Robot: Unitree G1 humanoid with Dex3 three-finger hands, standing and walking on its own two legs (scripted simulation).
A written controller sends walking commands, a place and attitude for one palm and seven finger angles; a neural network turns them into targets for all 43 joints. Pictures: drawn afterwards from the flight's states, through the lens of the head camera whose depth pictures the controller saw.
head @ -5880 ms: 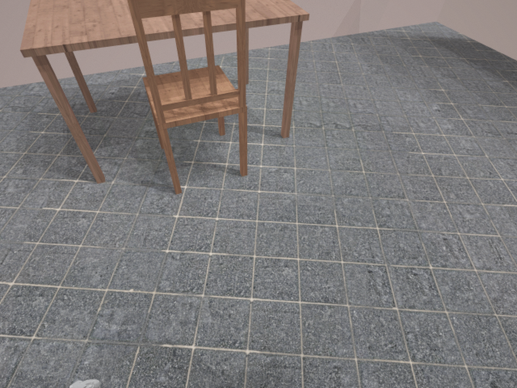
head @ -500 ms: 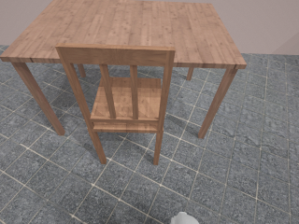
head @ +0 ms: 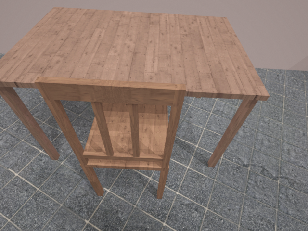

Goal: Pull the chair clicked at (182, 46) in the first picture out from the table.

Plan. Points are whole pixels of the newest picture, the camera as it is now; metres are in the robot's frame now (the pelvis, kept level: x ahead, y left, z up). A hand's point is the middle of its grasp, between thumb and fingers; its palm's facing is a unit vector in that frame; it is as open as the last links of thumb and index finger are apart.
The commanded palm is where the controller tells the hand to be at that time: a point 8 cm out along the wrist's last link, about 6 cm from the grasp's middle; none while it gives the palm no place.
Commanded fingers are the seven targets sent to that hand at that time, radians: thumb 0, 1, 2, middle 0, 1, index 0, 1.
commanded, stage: come to a stop and stand still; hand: left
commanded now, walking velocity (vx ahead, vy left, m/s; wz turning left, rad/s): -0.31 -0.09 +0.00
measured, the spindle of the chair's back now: (104, 131) +0.44 +0.21 -0.07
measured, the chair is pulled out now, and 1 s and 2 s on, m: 0.00 0.00 0.00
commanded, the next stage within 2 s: none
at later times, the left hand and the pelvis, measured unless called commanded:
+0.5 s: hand out of the picture +0.02 +0.15 -0.15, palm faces +0.01 -0.96 -0.29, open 7.4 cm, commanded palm none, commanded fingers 0.00 0.90 0.90 -0.20 -0.30 -0.20 -0.30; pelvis -0.01 -0.05 +0.00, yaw -2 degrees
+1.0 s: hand out of the picture -0.01 +0.20 -0.17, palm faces +0.01 -0.97 -0.24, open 7.4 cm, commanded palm none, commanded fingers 0.00 0.90 0.90 -0.20 -0.30 -0.20 -0.30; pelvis -0.03 +0.01 +0.00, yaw -1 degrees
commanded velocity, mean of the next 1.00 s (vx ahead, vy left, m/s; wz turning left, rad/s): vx -0.03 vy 0.03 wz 0.00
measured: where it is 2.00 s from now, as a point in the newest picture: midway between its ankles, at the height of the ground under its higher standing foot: outside the picture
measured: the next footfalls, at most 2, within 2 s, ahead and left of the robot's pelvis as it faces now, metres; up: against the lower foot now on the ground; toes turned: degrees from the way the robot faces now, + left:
right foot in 0.38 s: +0.01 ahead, -0.15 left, +0.00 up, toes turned -3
left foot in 0.78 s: -0.03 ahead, +0.09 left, +0.00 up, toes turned +3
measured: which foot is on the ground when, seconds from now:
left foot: down 0.00-0.40, up 0.42-0.76, down 0.78-1.00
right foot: down 0.00-0.04, up 0.06-0.36, down 0.38-1.00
